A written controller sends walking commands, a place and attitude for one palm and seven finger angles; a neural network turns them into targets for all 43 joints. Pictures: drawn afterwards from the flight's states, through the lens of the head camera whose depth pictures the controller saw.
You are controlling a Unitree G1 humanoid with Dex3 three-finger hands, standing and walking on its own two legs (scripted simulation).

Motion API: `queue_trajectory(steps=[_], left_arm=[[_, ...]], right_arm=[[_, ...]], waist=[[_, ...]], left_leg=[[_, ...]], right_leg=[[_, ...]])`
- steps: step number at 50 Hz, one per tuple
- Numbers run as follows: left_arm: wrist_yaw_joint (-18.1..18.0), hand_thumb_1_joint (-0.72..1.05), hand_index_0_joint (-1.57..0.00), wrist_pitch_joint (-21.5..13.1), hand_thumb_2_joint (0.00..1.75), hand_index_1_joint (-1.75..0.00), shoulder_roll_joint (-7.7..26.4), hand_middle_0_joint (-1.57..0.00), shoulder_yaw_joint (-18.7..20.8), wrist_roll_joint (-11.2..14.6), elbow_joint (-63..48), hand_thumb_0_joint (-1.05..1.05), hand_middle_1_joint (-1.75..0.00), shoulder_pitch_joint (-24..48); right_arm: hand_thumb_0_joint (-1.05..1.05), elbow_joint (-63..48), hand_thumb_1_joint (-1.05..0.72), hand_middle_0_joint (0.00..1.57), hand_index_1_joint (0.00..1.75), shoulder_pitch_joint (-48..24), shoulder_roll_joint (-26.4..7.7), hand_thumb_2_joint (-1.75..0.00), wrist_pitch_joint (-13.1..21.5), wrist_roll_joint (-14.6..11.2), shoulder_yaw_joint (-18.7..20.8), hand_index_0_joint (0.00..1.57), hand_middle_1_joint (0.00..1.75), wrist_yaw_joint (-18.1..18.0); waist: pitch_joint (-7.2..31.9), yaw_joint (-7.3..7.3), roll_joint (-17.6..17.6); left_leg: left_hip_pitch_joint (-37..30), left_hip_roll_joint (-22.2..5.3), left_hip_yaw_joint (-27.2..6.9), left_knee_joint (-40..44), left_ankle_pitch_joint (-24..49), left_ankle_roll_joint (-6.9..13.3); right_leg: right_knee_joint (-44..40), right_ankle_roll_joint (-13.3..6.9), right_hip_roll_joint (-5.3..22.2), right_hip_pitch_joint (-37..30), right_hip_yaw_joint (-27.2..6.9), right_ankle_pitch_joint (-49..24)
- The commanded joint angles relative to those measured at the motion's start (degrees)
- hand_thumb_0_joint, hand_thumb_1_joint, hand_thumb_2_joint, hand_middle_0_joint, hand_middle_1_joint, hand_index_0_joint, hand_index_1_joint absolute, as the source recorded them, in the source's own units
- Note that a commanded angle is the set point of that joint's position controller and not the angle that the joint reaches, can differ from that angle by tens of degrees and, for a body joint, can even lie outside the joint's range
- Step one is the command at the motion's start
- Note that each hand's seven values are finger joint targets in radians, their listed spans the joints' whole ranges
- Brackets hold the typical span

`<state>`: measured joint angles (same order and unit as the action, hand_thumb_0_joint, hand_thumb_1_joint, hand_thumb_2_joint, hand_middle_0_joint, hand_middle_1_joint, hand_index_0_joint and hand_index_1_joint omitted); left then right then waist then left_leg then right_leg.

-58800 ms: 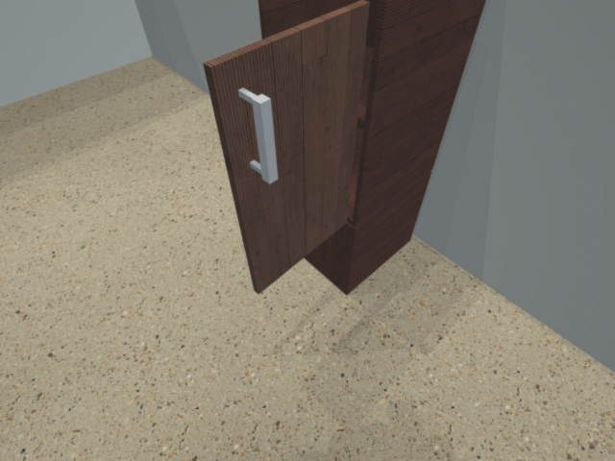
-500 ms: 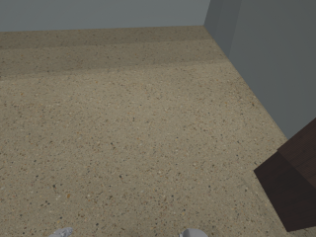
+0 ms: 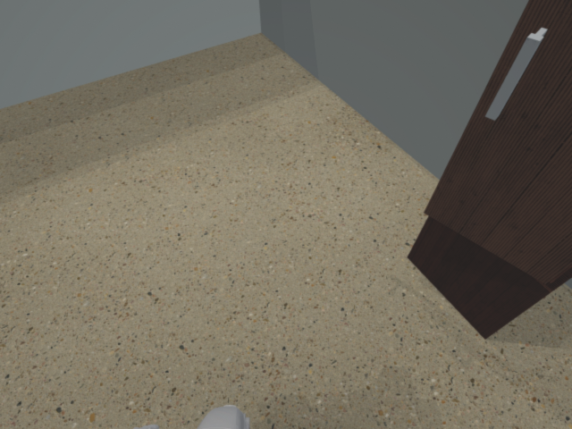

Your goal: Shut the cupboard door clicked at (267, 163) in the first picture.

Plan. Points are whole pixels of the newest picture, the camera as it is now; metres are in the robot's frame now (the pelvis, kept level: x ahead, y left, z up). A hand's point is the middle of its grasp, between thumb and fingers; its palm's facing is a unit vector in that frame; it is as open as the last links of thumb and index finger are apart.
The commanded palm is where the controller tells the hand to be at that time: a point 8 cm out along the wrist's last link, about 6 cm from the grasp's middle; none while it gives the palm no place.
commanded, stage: turn to face it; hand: left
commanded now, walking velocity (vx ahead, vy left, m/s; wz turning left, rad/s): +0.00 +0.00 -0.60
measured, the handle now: (515, 76) +0.68 -0.38 +0.12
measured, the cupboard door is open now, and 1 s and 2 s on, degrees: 16 16 16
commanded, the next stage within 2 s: take the last steps up to it in 1.08 s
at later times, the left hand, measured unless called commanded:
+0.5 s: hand (160, 418) +0.16 +0.22 -0.16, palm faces -0.28 -0.93 -0.24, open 7.4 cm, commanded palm none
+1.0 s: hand (217, 399) +0.19 +0.13 -0.17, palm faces -0.50 -0.84 -0.21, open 7.4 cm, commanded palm none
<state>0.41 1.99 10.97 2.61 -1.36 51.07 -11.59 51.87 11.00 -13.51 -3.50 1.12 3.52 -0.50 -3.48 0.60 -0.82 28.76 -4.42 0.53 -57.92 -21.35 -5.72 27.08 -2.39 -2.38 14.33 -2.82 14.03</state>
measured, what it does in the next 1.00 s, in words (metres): steps on the spot, turning right: left foot, then right foot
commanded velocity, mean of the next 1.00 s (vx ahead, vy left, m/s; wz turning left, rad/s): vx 0.00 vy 0.00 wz -0.49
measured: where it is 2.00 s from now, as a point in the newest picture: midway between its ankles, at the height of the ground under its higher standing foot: outside the picture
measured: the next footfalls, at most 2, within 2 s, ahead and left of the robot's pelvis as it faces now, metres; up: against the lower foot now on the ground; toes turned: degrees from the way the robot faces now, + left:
left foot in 0.16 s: +0.07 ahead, +0.14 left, +0.00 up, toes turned -4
right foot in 0.60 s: +0.00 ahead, -0.11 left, +0.00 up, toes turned -27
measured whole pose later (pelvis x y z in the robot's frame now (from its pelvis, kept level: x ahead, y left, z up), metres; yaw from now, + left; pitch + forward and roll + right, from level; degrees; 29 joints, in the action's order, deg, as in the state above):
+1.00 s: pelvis +0.03 +0.01 +0.00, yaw -32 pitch +2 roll +0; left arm 0.1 1.9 11.3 2.6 -1.6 53.1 -12.4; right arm 53.0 11.0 -12.7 -2.7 0.6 2.7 -0.8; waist -1.8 -0.4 0.6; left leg 21.8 -2.0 1.6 -42.5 -21.5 -4.5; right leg 28.0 -1.3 -3.0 14.7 -4.8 14.9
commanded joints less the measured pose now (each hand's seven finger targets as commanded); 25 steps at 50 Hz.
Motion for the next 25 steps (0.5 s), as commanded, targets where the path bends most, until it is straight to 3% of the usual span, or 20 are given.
queue_trajectory(steps=[1,4,6,7,8,9,10,11,12,13,15,20,25], left_arm=[[-0.9,0.90,-0.20,-1.3,0.90,-0.30,12.8,-0.20,4.2,-0.2,-3.6,0.00,-0.30,-1.8],[-0.9,0.90,-0.20,-0.9,0.90,-0.30,13.5,-0.20,4.5,-0.2,-3.6,0.00,-0.30,-0.6],[-0.9,0.90,-0.20,-0.5,0.90,-0.30,12.6,-0.20,4.5,0.2,-3.8,0.00,-0.30,1.6],[-0.8,0.90,-0.20,-0.2,0.90,-0.30,10.4,-0.20,3.9,0.7,-4.5,0.00,-0.30,1.7],[-0.3,0.90,-0.20,0.1,0.90,-0.30,6.7,-0.20,3.2,1.3,-5.2,0.00,-0.30,-0.7],[-0.1,0.90,-0.20,0.2,0.90,-0.30,7.6,-0.20,3.2,0.7,-5.7,0.00,-0.30,0.4],[0.1,0.90,-0.20,0.1,0.90,-0.30,8.9,-0.20,3.4,0.3,-6.1,0.00,-0.30,0.7],[0.4,0.90,-0.20,0.6,0.90,-0.30,9.0,-0.20,4.0,-0.4,-4.6,0.00,-0.30,-0.3],[0.8,0.90,-0.20,0.9,0.90,-0.30,9.2,-0.20,4.5,-0.3,-3.7,0.00,-0.30,-0.7],[1.2,0.90,-0.20,1.2,0.90,-0.30,8.7,-0.20,4.4,-0.2,-3.6,0.00,-0.30,-0.8],[1.7,0.90,-0.20,1.4,0.90,-0.30,7.7,-0.20,4.1,0.1,-3.4,0.00,-0.30,-0.8],[2.0,0.90,-0.20,1.6,0.90,-0.30,6.3,-0.20,3.4,0.2,-4.8,0.00,-0.30,3.3],[2.0,0.90,-0.20,0.8,0.90,-0.30,5.8,-0.20,2.8,0.2,-5.2,0.00,-0.30,4.3]], right_arm=[[0.00,-5.5,-0.90,0.20,0.30,-2.4,-4.4,-0.90,2.0,-0.4,0.8,0.20,0.30,-0.7],[0.00,-5.8,-0.90,0.20,0.30,-1.7,-4.2,-0.90,2.6,-0.9,0.6,0.20,0.30,-1.1],[0.00,-4.3,-0.90,0.20,0.30,2.5,-4.5,-0.90,3.1,-1.1,0.7,0.20,0.30,-1.4],[0.00,-3.7,-0.90,0.20,0.30,4.8,-7.0,-0.90,3.7,-0.8,0.9,0.20,0.30,-1.7],[0.00,-4.0,-0.90,0.20,0.30,5.5,-12.8,-0.90,4.1,0.1,1.9,0.20,0.30,-1.8],[0.00,-4.7,-0.90,0.20,0.30,6.4,-14.6,-0.90,3.7,0.4,2.1,0.20,0.30,-2.1],[0.00,-5.9,-0.90,0.20,0.30,4.8,-13.4,-0.90,3.4,0.6,1.5,0.20,0.30,-2.0],[0.00,-5.8,-0.90,0.20,0.30,2.0,-10.6,-0.90,4.0,0.8,0.8,0.20,0.30,-2.3],[0.00,-6.6,-0.90,0.20,0.30,0.2,-10.0,-0.90,4.0,0.8,0.5,0.20,0.30,-2.5],[0.00,-6.9,-0.90,0.20,0.30,-0.4,-9.4,-0.90,4.0,0.7,0.3,0.20,0.30,-2.5],[0.00,-6.5,-0.90,0.20,0.30,-0.2,-8.8,-0.90,4.1,0.5,0.2,0.20,0.30,-2.6],[0.00,-4.1,-0.90,0.20,0.30,4.5,-9.3,-0.90,3.9,0.5,1.1,0.20,0.30,-2.1],[0.00,-2.9,-0.90,0.20,0.30,4.4,-11.1,-0.90,3.5,0.7,2.2,0.20,0.30,-1.3]], waist=[[6.1,-1.88,8.7],[6.8,-1.37,10.5],[7.4,1.10,9.5],[8.7,1.96,3.7],[9.6,1.53,-13.5],[8.3,2.35,-16.0],[6.2,1.57,-9.2],[5.0,-0.16,-10.0],[3.7,-0.95,-9.9],[3.6,-1.17,-9.3],[4.6,-1.19,-9.0],[5.3,1.02,-9.5],[5.6,1.58,-12.5]], left_leg=[[1.2,1.4,0.2,7.4,-2.7,0.2],[-5.5,3.2,0.7,17.5,-2.2,1.0],[-16.1,3.4,0.8,30.0,6.9,1.5],[-24.2,-1.4,-2.6,36.8,9.8,2.7],[-30.7,-15.8,-17.1,41.1,14.4,7.5],[-26.4,-23.6,-21.4,41.6,20.2,13.1],[-21.2,-23.5,-19.1,40.8,21.5,15.3],[-20.1,-19.6,-15.4,41.7,25.0,13.6],[-19.0,-17.4,-10.9,40.6,27.8,12.7],[-19.3,-15.3,-6.9,39.8,29.1,12.1],[-23.0,-13.6,-1.9,38.2,32.6,12.1],[-27.0,-15.0,1.8,37.0,33.1,13.0],[-24.3,-16.3,4.7,32.9,32.9,12.2]], right_leg=[[-6.0,-9.2,14.4,-7.6,-16.9,-21.6],[-3.3,-8.2,13.7,-5.1,-18.9,-25.8],[0.1,-4.6,11.1,1.4,-18.6,-21.4],[4.0,-1.6,6.5,7.9,-14.8,-12.1],[15.1,2.1,-1.7,17.9,-6.7,9.7],[28.4,3.6,-1.0,18.6,-0.9,22.7],[34.8,3.8,1.8,17.0,-1.8,20.8],[38.6,4.8,1.8,18.3,-2.0,16.9],[41.6,5.2,2.5,18.2,-1.2,14.8],[43.0,5.6,2.9,18.0,-0.3,12.8],[41.6,6.2,3.6,19.0,1.6,10.8],[32.0,6.4,4.8,17.6,4.8,10.6],[16.0,4.5,3.2,8.4,8.4,10.5]])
